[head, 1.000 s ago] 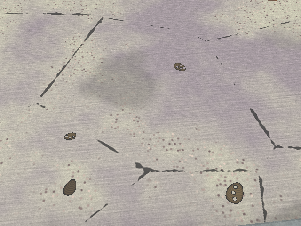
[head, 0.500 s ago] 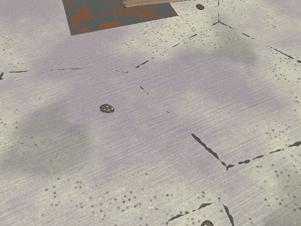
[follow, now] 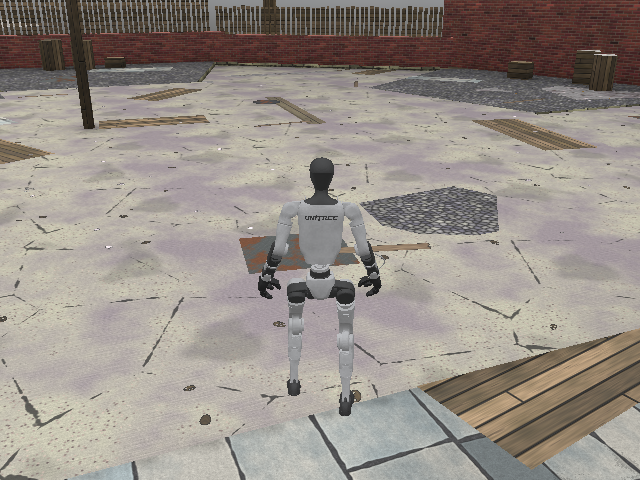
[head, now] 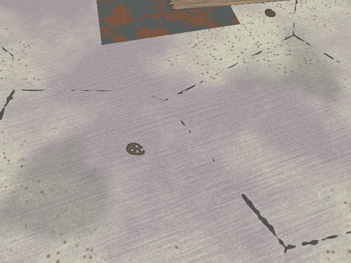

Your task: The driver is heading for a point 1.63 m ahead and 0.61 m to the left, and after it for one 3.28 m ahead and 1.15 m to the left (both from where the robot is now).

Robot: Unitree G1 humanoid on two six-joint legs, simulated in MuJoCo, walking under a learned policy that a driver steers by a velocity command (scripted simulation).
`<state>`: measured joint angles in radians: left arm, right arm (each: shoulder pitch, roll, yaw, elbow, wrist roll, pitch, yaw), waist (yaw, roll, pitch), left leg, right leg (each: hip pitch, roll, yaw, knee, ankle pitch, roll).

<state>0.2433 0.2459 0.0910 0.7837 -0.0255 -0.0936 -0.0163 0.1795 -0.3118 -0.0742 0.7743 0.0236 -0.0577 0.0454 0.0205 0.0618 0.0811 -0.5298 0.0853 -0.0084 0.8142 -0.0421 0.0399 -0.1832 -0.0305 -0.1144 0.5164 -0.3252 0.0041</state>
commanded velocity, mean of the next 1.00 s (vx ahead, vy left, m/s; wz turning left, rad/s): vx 0.50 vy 0.00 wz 0.55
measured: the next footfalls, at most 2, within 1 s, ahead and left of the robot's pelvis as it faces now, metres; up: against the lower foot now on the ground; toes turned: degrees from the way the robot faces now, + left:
left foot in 0.18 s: +0.25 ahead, +0.09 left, -0.11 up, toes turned +6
right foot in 0.62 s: +0.56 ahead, -0.03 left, -0.11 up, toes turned +28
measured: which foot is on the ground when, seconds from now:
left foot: up 0.00-0.16, down 0.18-0.62, up 0.64-1.00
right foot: down 0.00-0.16, up 0.18-0.60, down 0.62-1.00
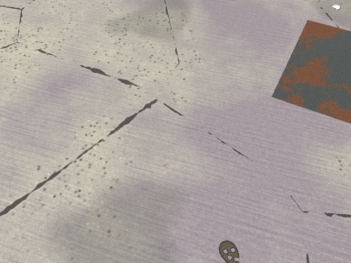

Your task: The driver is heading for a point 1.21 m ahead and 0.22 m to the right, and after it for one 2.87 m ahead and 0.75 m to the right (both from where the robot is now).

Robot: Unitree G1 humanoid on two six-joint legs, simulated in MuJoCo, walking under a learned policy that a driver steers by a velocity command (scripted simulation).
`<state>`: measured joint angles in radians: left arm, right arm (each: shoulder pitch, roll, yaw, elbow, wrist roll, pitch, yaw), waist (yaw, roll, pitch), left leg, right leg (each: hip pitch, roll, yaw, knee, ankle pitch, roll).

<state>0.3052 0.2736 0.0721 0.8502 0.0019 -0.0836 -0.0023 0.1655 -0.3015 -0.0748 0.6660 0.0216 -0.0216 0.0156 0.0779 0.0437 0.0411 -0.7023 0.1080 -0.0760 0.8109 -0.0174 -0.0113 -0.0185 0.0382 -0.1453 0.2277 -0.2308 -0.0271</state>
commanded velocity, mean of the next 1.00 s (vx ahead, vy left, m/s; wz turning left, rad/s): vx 0.10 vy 0.00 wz -0.12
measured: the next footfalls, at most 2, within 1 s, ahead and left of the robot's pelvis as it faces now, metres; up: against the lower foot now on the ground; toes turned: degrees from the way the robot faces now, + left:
left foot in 0.14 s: +0.25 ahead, +0.14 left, +0.00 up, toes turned +6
right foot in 0.56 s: +0.23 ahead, -0.09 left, +0.00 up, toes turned +0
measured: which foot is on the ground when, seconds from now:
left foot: up 0.00-0.12, down 0.14-0.58, up 0.60-0.90, down 0.92-1.00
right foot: down 0.00-0.16, up 0.18-0.54, down 0.56-0.92, up 0.94-1.00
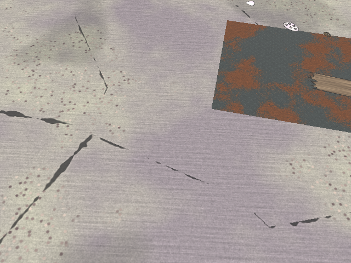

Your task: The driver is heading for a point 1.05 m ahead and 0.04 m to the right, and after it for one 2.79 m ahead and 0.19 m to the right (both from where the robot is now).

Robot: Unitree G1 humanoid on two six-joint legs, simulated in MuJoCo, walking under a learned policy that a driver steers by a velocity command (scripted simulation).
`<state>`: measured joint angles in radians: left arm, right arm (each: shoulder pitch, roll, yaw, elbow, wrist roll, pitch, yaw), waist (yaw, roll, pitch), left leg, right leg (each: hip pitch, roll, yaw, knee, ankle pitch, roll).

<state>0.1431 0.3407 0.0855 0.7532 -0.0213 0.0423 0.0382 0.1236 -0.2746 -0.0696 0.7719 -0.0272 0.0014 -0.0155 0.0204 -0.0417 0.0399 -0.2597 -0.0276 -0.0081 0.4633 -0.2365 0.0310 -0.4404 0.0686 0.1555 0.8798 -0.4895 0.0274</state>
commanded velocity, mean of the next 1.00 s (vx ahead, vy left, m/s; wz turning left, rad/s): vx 0.30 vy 0.00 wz -0.22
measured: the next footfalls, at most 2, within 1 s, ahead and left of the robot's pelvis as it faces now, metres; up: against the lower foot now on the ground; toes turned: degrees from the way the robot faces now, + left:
right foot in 0.38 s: +0.01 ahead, -0.15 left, +0.00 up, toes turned -17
left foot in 0.84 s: +0.43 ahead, -0.07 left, +0.00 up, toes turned -13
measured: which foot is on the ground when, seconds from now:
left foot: down 0.00-0.36, up 0.38-0.82, down 0.84-1.00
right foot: up 0.00-0.36, down 0.38-0.84, up 0.86-1.00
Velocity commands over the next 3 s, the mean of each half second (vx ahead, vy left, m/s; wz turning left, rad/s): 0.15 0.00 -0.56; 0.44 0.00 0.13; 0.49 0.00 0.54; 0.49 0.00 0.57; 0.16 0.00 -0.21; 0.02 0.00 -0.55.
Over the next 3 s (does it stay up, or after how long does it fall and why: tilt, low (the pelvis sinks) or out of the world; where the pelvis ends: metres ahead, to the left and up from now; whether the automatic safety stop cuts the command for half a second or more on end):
stays up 1.05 0.01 0.00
